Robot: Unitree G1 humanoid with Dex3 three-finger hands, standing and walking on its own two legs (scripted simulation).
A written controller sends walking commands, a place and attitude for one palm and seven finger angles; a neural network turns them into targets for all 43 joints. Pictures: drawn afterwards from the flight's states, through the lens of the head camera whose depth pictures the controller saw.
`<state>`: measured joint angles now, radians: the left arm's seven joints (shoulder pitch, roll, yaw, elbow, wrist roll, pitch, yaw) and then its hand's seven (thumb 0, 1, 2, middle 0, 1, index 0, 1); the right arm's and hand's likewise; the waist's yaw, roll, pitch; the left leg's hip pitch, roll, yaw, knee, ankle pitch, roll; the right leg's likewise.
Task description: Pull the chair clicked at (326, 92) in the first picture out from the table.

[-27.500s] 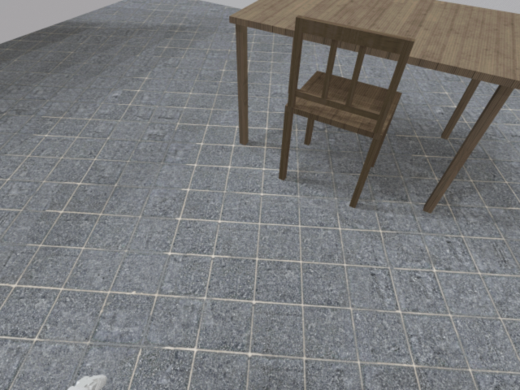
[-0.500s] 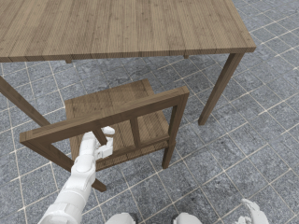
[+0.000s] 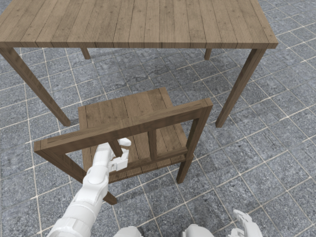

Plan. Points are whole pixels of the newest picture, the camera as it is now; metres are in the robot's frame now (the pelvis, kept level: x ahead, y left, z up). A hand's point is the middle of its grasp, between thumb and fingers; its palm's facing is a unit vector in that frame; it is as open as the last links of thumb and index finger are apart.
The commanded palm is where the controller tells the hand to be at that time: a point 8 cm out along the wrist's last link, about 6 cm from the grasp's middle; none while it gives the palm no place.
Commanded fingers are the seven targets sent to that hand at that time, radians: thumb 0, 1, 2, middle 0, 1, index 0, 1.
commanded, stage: step backward, pulling the chair out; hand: left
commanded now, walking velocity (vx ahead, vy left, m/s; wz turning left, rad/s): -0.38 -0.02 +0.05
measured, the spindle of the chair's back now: (119, 154) +0.34 +0.14 -0.10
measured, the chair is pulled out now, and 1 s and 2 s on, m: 0.31 0.52 0.56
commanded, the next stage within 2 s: stop walking, hand still on the chair in 0.86 s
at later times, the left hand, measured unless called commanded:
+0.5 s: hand (116, 197) +0.21 +0.12 -0.07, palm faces -0.04 -0.98 -0.20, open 5.2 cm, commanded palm +0.19 +0.17 -0.07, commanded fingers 0.00 0.90 0.90 -0.50 -1.45 -0.50 -1.45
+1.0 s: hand out of the picture +0.10 +0.12 -0.07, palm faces -0.05 -0.98 -0.18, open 5.2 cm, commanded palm +0.08 +0.17 -0.05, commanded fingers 0.00 0.90 0.90 -0.50 -1.45 -0.50 -1.45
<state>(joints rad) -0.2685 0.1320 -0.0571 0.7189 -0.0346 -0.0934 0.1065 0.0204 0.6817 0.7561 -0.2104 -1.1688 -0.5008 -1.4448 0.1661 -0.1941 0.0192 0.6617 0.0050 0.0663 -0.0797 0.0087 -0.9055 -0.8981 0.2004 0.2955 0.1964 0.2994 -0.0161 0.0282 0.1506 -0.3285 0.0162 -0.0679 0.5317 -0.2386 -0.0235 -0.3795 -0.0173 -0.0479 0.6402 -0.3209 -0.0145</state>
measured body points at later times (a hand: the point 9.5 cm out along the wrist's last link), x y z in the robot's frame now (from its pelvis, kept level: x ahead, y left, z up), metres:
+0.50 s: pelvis -0.11 +0.00 +0.00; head -0.01 -0.01 +0.44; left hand +0.21 +0.18 -0.05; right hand +0.02 -0.23 -0.14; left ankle -0.07 +0.15 -0.73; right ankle -0.11 -0.10 -0.74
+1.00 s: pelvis -0.21 +0.01 +0.00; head -0.14 -0.01 +0.44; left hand +0.10 +0.18 -0.05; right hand -0.08 -0.22 -0.13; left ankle -0.20 +0.16 -0.73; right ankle -0.16 -0.10 -0.74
